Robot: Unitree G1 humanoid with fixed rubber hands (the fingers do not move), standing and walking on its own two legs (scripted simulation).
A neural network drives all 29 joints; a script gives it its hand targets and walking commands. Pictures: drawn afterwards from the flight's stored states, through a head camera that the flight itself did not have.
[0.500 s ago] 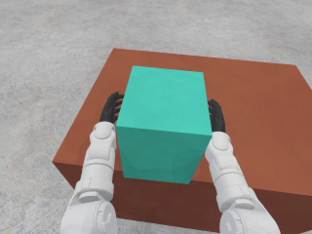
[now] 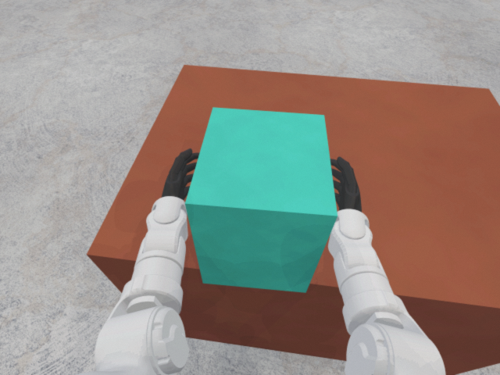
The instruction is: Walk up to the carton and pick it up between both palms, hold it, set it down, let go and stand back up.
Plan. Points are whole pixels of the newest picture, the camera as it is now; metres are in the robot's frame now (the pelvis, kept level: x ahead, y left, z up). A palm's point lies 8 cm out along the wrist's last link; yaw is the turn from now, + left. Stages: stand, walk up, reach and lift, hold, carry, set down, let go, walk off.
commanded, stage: set down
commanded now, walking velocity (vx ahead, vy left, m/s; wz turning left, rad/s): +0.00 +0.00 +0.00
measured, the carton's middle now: (260, 202) +0.42 +0.03 +0.02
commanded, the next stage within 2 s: none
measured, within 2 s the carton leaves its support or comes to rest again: rests again in 0.06 s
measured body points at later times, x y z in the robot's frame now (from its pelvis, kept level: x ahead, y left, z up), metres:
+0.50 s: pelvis -0.01 +0.00 +0.00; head +0.05 +0.01 +0.45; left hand +0.41 +0.17 +0.05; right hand +0.41 -0.12 +0.05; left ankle +0.02 +0.11 -0.75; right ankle -0.04 -0.10 -0.75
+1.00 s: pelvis -0.01 +0.00 +0.00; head +0.06 +0.01 +0.44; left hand +0.41 +0.17 +0.05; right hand +0.41 -0.12 +0.05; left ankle +0.02 +0.11 -0.75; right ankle -0.04 -0.10 -0.75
